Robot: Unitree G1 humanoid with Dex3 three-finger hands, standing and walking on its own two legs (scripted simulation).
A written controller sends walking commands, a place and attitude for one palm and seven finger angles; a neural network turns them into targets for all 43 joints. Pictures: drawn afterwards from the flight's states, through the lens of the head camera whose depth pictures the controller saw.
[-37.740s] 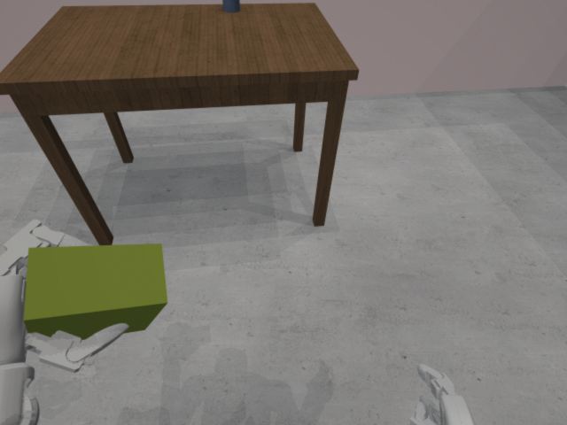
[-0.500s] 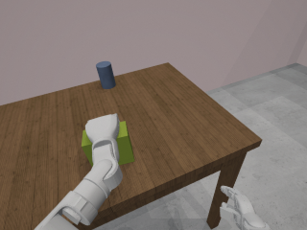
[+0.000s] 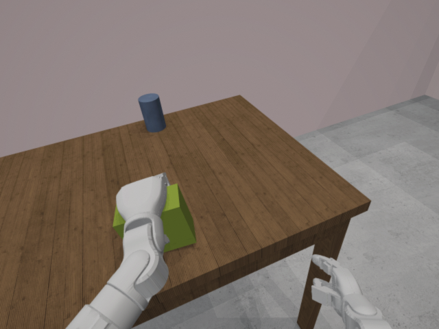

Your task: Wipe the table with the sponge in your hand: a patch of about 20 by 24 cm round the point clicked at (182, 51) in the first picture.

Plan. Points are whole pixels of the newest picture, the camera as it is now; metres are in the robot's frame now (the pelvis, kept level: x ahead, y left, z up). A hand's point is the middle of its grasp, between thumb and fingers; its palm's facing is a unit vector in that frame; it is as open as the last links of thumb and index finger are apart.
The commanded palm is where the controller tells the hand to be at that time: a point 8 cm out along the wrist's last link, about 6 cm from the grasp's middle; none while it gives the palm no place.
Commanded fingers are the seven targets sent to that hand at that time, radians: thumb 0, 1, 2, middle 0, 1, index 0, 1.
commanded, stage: slide back across to the middle lane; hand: left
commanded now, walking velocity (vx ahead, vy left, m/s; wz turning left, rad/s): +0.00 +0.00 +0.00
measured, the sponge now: (160, 227) +0.30 +0.17 +0.05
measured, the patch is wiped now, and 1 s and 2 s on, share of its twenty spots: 0.95 0.95 0.95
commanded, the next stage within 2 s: wipe forward along the middle lane in 0.48 s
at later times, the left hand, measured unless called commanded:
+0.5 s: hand (126, 226) +0.26 +0.21 +0.10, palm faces +0.12 -0.19 -0.97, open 10.5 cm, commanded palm +0.22 +0.22 +0.16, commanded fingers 0.00 0.10 1.30 -1.20 -1.60 -1.20 -1.60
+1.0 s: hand (113, 222) +0.28 +0.25 +0.09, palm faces +0.03 -0.07 -1.00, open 10.5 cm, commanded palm +0.26 +0.25 +0.14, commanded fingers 0.00 0.10 1.30 -1.20 -1.60 -1.20 -1.60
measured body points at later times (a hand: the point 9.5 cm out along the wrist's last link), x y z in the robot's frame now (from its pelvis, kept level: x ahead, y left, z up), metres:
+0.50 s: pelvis -0.01 +0.00 +0.00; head -0.06 -0.05 +0.45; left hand +0.25 +0.22 +0.15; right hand +0.25 -0.21 -0.06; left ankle +0.01 +0.14 -0.73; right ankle -0.02 -0.07 -0.73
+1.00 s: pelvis -0.02 +0.00 +0.00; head -0.06 -0.05 +0.45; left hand +0.27 +0.25 +0.14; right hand +0.23 -0.20 -0.07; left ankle +0.01 +0.14 -0.73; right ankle -0.02 -0.07 -0.73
